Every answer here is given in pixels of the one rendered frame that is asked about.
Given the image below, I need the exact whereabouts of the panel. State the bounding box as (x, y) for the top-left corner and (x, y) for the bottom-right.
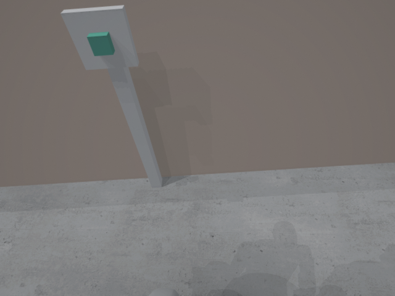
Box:
(60, 5), (162, 188)

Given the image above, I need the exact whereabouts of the button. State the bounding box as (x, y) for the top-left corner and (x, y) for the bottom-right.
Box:
(87, 32), (115, 56)

